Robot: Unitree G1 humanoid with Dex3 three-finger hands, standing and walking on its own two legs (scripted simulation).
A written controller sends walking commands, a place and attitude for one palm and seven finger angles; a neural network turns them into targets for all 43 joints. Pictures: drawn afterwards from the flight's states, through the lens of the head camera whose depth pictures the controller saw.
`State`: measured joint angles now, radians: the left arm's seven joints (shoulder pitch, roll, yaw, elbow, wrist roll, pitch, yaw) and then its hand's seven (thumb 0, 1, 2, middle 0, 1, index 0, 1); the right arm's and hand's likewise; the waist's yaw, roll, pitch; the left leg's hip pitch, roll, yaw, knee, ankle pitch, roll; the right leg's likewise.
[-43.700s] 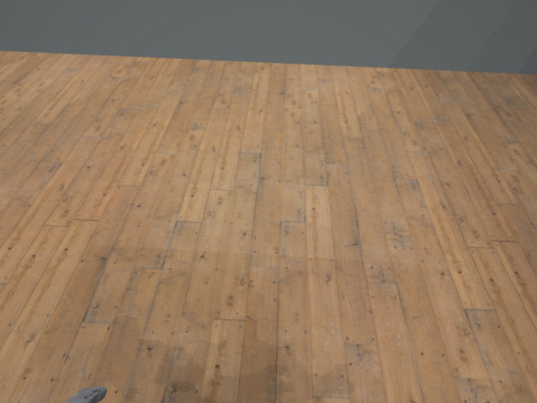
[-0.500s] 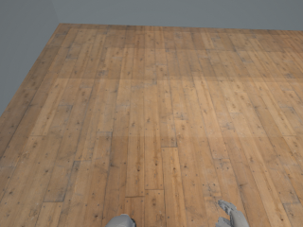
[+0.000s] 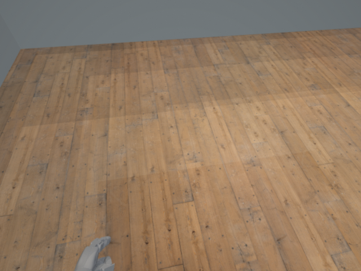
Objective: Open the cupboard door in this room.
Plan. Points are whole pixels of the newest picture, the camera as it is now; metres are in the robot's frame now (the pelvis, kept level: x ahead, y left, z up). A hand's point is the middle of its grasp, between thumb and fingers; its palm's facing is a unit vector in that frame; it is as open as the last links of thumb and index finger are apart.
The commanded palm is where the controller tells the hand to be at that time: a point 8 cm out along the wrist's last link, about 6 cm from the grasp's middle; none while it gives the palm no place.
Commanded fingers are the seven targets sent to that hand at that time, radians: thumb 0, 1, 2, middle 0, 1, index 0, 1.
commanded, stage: turn to face it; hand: left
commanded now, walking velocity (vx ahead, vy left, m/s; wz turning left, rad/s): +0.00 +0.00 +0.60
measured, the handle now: out of the picture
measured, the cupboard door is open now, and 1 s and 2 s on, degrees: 36 36 36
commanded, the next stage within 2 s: none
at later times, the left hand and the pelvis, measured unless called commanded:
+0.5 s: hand out of the picture +0.11 +0.21 -0.15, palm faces +0.32 -0.90 -0.29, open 7.4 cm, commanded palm none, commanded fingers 0.00 0.90 0.90 -0.20 -0.30 -0.20 -0.30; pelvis +0.08 -0.02 +0.00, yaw +17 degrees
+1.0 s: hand out of the picture +0.00 +0.19 -0.17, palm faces +0.63 -0.73 -0.25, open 7.4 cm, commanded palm none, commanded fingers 0.00 0.90 0.90 -0.20 -0.30 -0.20 -0.30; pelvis +0.08 -0.02 +0.01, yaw +37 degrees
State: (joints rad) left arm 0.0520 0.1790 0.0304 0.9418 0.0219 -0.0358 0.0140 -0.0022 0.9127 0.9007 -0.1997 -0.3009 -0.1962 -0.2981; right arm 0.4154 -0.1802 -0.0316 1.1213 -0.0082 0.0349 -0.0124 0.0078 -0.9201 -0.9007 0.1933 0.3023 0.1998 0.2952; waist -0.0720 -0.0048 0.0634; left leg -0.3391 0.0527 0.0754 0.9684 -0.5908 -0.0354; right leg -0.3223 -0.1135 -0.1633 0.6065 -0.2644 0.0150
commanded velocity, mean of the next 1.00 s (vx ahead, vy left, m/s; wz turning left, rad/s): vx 0.00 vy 0.00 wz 0.60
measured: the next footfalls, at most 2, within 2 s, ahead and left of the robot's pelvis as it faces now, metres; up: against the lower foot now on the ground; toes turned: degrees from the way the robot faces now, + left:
left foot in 0.12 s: +0.07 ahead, +0.12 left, +0.00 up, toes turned +12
right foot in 0.48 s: +0.15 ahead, -0.13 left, +0.00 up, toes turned +13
